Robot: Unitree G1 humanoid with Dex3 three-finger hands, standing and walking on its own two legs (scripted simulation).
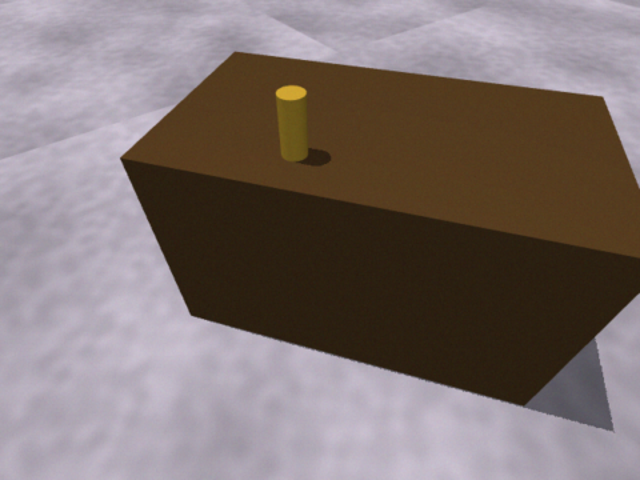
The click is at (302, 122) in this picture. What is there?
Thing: squat round
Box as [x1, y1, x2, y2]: [276, 86, 307, 161]
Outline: 284,86 276,91 281,155 283,158 287,160 295,161 300,160 307,155 306,92 303,88 298,86
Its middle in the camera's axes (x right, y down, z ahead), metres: -0.06 -0.26 +0.90
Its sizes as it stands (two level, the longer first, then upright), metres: 0.066 0.066 0.154
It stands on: a support 0.70 m high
